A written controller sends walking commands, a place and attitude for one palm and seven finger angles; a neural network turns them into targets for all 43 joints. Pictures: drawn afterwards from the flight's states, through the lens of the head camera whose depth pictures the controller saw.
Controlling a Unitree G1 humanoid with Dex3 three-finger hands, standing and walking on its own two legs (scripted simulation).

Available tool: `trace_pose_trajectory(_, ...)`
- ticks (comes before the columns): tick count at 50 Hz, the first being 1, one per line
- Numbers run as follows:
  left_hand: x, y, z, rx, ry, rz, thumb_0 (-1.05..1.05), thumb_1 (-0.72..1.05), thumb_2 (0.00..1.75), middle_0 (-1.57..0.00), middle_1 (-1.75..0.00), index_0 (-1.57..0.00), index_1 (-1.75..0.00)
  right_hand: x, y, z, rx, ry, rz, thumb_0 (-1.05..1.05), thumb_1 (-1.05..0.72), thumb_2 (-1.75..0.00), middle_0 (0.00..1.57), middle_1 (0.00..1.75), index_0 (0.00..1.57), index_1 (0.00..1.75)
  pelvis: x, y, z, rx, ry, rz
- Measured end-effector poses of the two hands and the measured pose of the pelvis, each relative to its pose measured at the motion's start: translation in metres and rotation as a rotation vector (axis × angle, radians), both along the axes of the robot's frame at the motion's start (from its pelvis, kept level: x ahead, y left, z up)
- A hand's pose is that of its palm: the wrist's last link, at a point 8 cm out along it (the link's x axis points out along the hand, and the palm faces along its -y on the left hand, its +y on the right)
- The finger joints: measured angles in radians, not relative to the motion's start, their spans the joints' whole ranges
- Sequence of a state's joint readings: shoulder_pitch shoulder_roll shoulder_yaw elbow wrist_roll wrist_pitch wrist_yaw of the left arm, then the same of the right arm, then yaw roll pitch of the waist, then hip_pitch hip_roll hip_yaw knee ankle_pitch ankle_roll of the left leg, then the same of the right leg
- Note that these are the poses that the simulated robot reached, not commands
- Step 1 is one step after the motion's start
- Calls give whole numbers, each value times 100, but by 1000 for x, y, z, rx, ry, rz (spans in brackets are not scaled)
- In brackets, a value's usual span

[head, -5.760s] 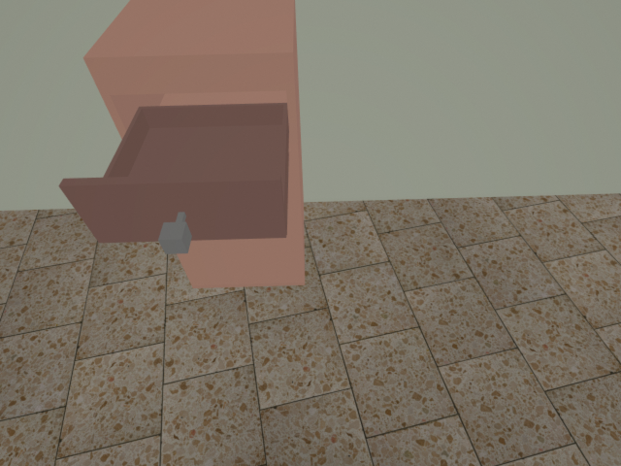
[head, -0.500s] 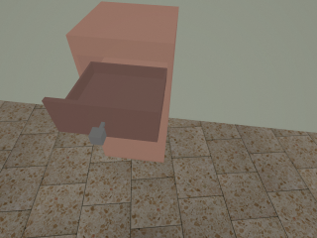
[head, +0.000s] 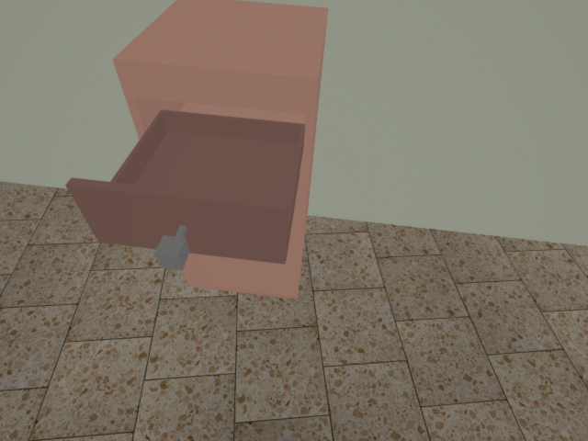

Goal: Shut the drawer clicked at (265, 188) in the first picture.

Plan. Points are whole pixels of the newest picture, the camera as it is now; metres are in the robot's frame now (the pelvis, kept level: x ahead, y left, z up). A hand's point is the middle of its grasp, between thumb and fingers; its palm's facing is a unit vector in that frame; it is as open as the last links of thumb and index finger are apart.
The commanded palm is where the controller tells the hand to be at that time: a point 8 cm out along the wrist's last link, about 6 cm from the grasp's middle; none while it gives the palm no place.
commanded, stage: look again from close up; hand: left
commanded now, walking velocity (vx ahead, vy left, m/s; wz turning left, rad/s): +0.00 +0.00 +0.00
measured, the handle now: (176, 243) +0.44 +0.24 -0.04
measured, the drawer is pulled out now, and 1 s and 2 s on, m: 0.30 0.30 0.30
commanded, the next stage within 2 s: shuffle to correct the standing spot in 0.18 s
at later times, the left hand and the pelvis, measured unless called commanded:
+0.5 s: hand out of the picture +0.04 +0.15 -0.17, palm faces +0.03 -0.99 -0.15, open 7.4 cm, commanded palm none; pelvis +0.06 -0.01 +0.00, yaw -2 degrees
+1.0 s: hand (184, 394) +0.22 +0.19 -0.17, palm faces -0.01 -0.97 -0.25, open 7.3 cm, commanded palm none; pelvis +0.15 +0.01 +0.00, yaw -2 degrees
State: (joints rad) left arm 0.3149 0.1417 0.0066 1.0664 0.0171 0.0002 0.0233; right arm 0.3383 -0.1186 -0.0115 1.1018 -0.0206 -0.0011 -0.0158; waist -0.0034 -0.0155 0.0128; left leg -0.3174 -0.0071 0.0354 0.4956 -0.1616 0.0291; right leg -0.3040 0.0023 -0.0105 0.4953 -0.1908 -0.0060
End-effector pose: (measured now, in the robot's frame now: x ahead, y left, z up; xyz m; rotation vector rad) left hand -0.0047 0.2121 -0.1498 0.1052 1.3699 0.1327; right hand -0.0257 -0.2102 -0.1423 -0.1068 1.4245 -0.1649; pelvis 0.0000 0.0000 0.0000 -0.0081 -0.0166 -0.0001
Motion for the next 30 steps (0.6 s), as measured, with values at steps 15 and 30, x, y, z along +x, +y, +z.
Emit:
trace_pose_trajectory(15, 9, -4, 10, 16, 55, 16, 0, 91, 89, -20, -30, -19, -30, 43, -1, -1, 20, -21, 20, 1, -91, -90, 19, 30, 20, 30, 30, -2, 5, 9, 23, 2)
trace_pose_trajectory(30, 59, -6, 1, -17, 54, 30, 0, 91, 89, -20, -30, -20, -30, 95, -10, 1, -17, -35, 25, 0, -91, -90, 19, 30, 20, 30, 87, 2, 0, -3, 27, -27)
